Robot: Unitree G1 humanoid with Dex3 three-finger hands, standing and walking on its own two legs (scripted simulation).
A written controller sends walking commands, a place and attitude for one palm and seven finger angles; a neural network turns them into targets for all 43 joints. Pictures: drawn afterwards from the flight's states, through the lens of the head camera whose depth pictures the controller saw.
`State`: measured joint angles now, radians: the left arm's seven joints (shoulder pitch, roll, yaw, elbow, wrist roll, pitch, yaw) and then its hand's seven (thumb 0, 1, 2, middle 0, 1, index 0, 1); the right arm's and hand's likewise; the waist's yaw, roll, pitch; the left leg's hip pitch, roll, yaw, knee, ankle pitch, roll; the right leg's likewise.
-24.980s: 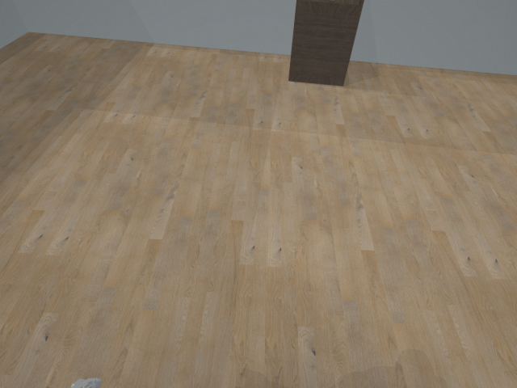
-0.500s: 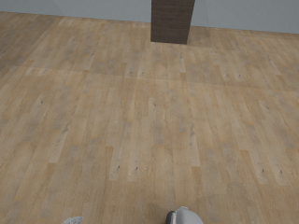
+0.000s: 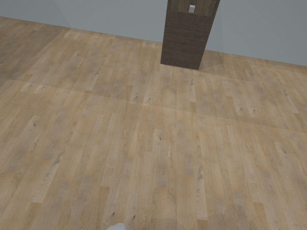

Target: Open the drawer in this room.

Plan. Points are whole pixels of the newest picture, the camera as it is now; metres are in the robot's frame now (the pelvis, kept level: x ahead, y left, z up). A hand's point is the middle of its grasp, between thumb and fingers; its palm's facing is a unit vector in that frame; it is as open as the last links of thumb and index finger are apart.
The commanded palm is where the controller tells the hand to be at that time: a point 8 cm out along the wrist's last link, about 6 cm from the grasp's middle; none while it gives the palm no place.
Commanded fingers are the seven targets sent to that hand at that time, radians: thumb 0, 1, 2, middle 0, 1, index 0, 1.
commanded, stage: turn or walk to find it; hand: left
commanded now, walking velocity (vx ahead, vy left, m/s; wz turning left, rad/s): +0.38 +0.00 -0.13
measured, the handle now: (191, 8) +1.83 -0.17 -0.12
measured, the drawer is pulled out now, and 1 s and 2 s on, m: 0.00 0.00 0.00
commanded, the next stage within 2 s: stand and wait in 1.02 s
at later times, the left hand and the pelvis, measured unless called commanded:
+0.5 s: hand (120, 159) +0.37 +0.15 -0.16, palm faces -0.14 -0.98 -0.16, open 7.4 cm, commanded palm none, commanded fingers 0.00 0.90 0.90 -0.20 -0.30 -0.20 -0.30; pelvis +0.24 -0.01 +0.00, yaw -6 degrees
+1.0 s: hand (124, 149) +0.42 +0.15 -0.18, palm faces +0.06 -0.99 -0.15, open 7.3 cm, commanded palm none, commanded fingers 0.00 0.90 0.90 -0.20 -0.30 -0.20 -0.30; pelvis +0.46 -0.03 +0.00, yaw -3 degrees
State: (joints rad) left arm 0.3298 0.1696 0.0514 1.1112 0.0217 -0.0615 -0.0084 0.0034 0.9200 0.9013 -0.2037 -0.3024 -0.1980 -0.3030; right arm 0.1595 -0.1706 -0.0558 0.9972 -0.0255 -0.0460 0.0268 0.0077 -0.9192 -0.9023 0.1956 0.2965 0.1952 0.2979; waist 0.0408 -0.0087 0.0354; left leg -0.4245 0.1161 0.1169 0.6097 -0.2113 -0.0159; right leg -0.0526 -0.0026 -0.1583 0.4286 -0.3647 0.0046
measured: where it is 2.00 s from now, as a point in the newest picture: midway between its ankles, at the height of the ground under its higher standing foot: (159, 168)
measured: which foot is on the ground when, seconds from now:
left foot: up 0.00-0.00, down 0.02-0.54, up 0.56-1.00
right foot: down 0.00-0.02, up 0.04-0.52, down 0.54-1.00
